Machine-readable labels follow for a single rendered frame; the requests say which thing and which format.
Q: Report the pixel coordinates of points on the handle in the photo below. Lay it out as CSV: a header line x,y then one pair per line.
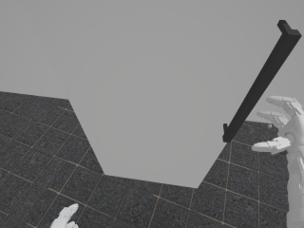
x,y
278,56

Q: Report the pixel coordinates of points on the fridge door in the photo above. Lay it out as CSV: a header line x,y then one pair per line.
x,y
152,82

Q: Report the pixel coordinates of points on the left robot hand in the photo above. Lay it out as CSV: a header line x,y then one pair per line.
x,y
64,217

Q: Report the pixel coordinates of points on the right robot hand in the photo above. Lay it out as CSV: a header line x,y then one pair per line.
x,y
295,126

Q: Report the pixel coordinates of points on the robot right forearm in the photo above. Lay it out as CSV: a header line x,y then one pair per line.
x,y
295,188

